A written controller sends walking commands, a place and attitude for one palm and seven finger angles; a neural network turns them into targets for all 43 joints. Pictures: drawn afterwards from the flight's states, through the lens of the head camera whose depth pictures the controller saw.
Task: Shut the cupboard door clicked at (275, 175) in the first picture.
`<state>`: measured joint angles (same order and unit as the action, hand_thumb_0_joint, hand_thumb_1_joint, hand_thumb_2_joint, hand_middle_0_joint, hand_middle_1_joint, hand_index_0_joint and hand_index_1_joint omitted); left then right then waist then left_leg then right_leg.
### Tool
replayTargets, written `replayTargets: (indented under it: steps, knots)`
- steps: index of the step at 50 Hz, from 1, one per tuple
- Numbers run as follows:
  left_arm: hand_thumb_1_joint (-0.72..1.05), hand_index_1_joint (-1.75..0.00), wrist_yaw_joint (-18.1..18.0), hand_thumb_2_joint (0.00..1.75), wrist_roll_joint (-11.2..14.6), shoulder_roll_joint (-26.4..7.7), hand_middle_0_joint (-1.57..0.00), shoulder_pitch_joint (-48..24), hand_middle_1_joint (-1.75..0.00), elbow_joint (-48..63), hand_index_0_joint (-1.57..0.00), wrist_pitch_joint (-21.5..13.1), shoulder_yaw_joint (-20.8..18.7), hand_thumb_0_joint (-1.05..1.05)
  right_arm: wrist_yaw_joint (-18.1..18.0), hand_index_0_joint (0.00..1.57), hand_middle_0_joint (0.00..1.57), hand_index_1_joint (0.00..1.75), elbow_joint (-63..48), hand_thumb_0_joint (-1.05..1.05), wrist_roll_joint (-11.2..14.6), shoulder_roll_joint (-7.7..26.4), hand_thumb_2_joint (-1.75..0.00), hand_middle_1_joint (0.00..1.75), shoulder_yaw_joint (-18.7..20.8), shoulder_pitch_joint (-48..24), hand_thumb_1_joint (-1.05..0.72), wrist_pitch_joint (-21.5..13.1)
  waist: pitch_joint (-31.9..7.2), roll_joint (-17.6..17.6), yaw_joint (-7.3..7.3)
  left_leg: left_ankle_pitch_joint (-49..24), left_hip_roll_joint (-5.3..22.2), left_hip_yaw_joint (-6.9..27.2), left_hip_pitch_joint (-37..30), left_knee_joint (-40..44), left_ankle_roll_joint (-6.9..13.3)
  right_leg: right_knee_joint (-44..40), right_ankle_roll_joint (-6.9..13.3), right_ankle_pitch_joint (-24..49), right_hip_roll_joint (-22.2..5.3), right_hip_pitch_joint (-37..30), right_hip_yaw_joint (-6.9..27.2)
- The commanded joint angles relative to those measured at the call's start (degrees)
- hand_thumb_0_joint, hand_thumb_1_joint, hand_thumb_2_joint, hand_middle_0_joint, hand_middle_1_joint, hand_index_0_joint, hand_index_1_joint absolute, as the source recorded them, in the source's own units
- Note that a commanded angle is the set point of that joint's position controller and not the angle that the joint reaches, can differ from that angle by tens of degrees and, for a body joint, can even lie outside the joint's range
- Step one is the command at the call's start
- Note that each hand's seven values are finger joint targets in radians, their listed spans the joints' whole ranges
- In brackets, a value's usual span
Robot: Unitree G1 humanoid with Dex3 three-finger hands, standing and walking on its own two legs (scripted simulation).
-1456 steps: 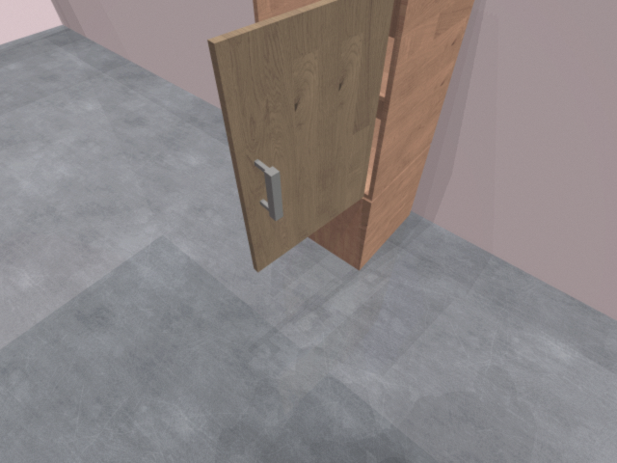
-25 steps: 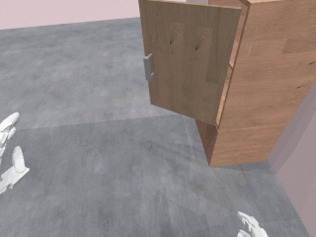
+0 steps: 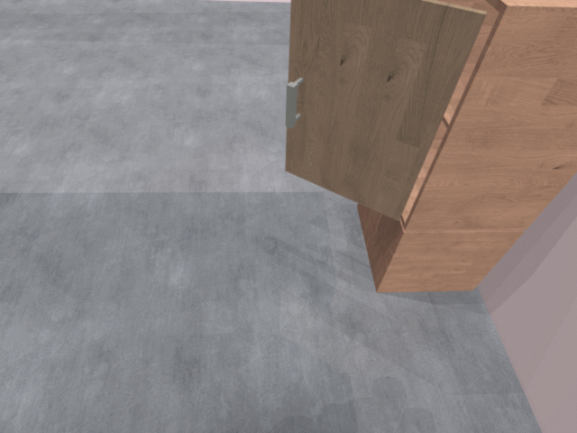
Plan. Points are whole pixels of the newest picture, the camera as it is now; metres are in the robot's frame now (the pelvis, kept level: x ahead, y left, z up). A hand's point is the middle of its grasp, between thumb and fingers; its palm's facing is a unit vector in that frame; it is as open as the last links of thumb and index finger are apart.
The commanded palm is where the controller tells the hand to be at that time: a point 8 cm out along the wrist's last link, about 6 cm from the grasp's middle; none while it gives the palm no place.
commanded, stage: let the arm hang, fingers relaxed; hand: left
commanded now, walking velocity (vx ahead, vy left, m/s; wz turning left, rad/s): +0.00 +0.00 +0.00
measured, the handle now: (295, 102) +0.94 +0.04 -0.05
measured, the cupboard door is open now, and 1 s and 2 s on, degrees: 56 56 56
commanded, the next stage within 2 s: look to check the result in 0.54 s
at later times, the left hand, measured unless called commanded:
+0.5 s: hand out of the picture -0.03 +0.17 -0.18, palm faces +0.00 -0.99 -0.17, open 7.4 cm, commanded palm none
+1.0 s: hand out of the picture -0.03 +0.17 -0.17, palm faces +0.00 -0.98 -0.20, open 7.4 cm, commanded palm none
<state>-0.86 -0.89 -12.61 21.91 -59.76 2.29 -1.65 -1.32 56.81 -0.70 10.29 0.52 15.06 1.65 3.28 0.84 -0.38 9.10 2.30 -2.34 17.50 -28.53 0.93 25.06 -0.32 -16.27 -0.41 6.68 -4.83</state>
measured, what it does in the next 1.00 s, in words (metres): stands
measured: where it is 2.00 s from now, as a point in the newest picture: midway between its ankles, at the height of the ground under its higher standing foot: outside the picture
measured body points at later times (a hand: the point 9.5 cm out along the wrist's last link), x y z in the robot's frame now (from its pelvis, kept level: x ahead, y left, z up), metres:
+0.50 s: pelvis -0.01 +0.01 +0.00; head -0.02 +0.01 +0.45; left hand -0.03 +0.23 -0.16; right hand -0.04 -0.22 -0.16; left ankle +0.07 +0.11 -0.74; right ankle -0.03 -0.12 -0.74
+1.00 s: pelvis +0.00 +0.00 +0.00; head +0.01 +0.00 +0.45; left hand -0.03 +0.22 -0.16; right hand -0.01 -0.22 -0.16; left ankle +0.07 +0.11 -0.74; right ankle -0.03 -0.12 -0.74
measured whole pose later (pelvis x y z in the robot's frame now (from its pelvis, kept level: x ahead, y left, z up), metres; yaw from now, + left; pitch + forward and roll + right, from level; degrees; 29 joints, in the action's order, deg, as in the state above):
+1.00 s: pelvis +0.00 +0.00 +0.00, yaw -2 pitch -2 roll -1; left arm -1.9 -0.9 -8.7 19.1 -65.7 0.5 -0.8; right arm -1.5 64.2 -0.4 8.4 1.2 15.8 0.9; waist 2.5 0.6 0.5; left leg 7.3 2.0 -4.5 14.9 -24.2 0.8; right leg 24.5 -0.3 -15.7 -0.9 6.6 -2.7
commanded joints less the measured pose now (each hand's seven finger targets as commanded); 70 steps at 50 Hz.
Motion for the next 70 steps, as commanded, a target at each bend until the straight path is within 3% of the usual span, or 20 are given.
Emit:
replayTargets:
  steps: [1,3,7,9,17,23,26,31,38,44,61,63,66,70]
  knots:
    - [0.90,-0.30,-0.23,0.90,-0.06,-3.88,-0.20,0.84,-0.30,0.67,-0.20,-2.03,-0.12,0.00,-0.59,0.20,0.20,0.30,-0.48,0.00,-0.06,8.08,-0.90,0.30,1.63,1.16,-0.90,-1.15,0.51,-1.72,0.82,6.56,4.69,6.71,-5.58,9.75,1.08,-7.14,2.64,-1.77,-4.30,6.45,4.90]
    - [0.90,-0.30,-0.35,0.90,-0.15,-4.06,-0.20,1.10,-0.30,-0.70,-0.20,-2.04,-0.05,0.00,-0.56,0.20,0.20,0.30,0.87,0.00,-0.09,8.35,-0.90,0.30,1.80,1.55,-0.90,-1.04,2.16,-3.11,0.92,9.20,4.60,6.63,-5.37,10.97,1.02,-7.60,2.55,-3.44,-4.26,7.61,5.10]
    - [0.90,-0.30,-0.52,0.90,-0.23,-3.95,-0.20,2.10,-0.30,-2.50,-0.20,-1.88,0.11,0.00,-0.36,0.20,0.20,0.30,3.06,0.00,-0.16,7.68,-0.90,0.30,1.76,2.12,-0.90,-0.77,4.03,-2.47,0.69,12.67,4.17,6.29,-4.70,12.46,0.93,-8.05,2.27,-6.47,-4.33,9.32,5.24]
    - [0.90,-0.30,-0.62,0.90,-0.30,-4.38,-0.20,2.60,-0.30,-2.96,-0.20,-1.98,0.03,0.00,-0.32,0.20,0.20,0.30,3.63,0.00,-0.09,7.82,-0.90,0.30,1.76,2.61,-0.90,-0.82,2.91,-1.63,0.56,12.33,4.01,6.19,-5.06,12.49,0.94,-7.91,2.35,-6.24,-4.25,8.71,5.40]
    - [0.90,-0.30,-0.84,0.90,-0.33,-2.96,-0.20,2.63,-0.30,-4.02,-0.20,-1.89,-0.01,0.00,-0.40,0.20,0.20,0.30,5.44,0.00,-0.26,5.70,-0.90,0.30,1.63,3.94,-0.90,-0.83,5.27,0.03,0.53,13.58,3.57,5.67,-3.15,13.40,0.57,-7.71,2.09,-6.87,-4.13,9.78,5.64]
    - [0.90,-0.30,-0.95,0.90,-0.29,-2.01,-0.20,2.89,-0.30,-4.26,-0.20,-1.91,-0.19,0.00,-0.52,0.20,0.20,0.30,5.90,0.00,-0.33,4.67,-0.90,0.30,1.66,4.90,-0.90,-0.91,4.80,0.91,0.52,13.36,3.44,5.57,-3.17,13.27,0.47,-7.33,2.20,-6.58,-4.08,9.96,5.49]
    - [0.90,-0.30,-1.03,0.90,-0.25,-1.77,-0.20,2.55,-0.30,-4.14,-0.20,-2.19,-0.26,0.00,-0.61,0.20,0.20,0.30,6.01,0.00,-0.26,4.48,-0.90,0.30,1.67,5.35,-0.90,-1.17,3.50,0.56,0.59,10.50,3.48,5.33,-3.96,12.43,0.54,-7.13,2.43,-4.31,-4.28,8.97,5.76]
    - [0.90,-0.30,-1.09,0.90,-0.22,-1.42,-0.20,2.35,-0.30,-4.35,-0.20,-2.13,-0.23,0.00,-0.68,0.20,0.20,0.30,6.14,0.00,-0.21,3.98,-0.90,0.30,1.67,5.79,-0.90,-0.99,4.58,0.18,0.75,10.76,3.39,5.13,-3.80,11.90,0.39,-7.56,2.43,-5.60,-4.24,10.10,5.73]
    - [0.90,-0.30,-1.19,0.90,-0.07,-1.41,-0.20,2.18,-0.30,-4.44,-0.20,-2.45,-0.23,0.00,-0.74,0.20,0.20,0.30,6.21,0.00,-0.08,4.14,-0.90,0.30,1.64,5.73,-0.90,-1.34,2.13,-0.59,0.94,5.94,3.70,4.65,-6.48,10.43,0.53,-7.19,2.49,-2.41,-4.61,9.01,5.76]
    - [0.90,-0.30,-1.25,0.90,-0.18,-2.26,-0.20,2.03,-0.30,-4.54,-0.20,-2.64,-0.09,0.00,-0.66,0.20,0.20,0.30,6.09,0.00,0.12,4.55,-0.90,0.30,1.65,4.91,-0.90,-1.14,3.46,-2.22,1.02,3.45,3.55,3.78,-7.32,9.11,0.48,-8.38,2.61,-2.45,-4.94,10.12,6.38]
    - [0.90,-0.30,-1.16,0.90,0.00,-3.06,-0.20,-0.75,-0.30,-4.55,-0.20,-2.87,-0.04,0.00,-0.74,0.20,0.20,0.30,6.31,0.00,0.03,5.55,-0.90,0.30,1.26,1.73,-0.90,-1.75,1.82,-0.54,0.75,-3.29,4.10,3.66,-8.37,8.52,0.39,-8.45,2.25,3.93,-5.43,5.72,5.96]
    - [0.90,-0.30,-1.40,0.90,0.12,-1.80,-0.20,-0.03,-0.30,-4.33,-0.20,-2.34,-0.12,0.00,-0.57,0.20,0.20,0.30,6.07,0.00,-0.05,3.78,-0.90,0.30,0.91,2.19,-0.90,-1.25,2.40,-0.91,0.66,-4.51,3.52,3.74,-6.27,6.88,0.07,-6.58,1.84,4.21,-5.97,5.07,4.77]
    - [0.90,-0.30,-1.58,0.90,0.04,-3.75,-0.20,-0.16,-0.30,-2.76,-0.20,-1.83,-1.44,0.00,-0.39,0.20,0.20,0.30,4.63,0.00,-0.07,4.56,-0.90,0.30,1.52,1.38,-0.90,-0.73,1.52,-1.68,0.21,-6.70,2.75,3.53,-2.73,2.52,0.19,-3.72,2.52,6.07,-7.87,3.64,3.72]
    - [0.90,-0.30,-1.62,0.90,-0.37,-6.29,-0.20,-2.39,-0.30,0.52,-0.20,-1.32,-3.16,0.00,0.20,0.20,0.20,0.30,1.93,0.00,-0.29,4.35,-0.90,0.30,2.43,0.00,-0.90,0.14,1.98,-7.61,0.23,-2.43,0.13,0.55,2.65,-9.14,-0.78,-3.62,6.35,8.69,-14.41,4.27,5.08]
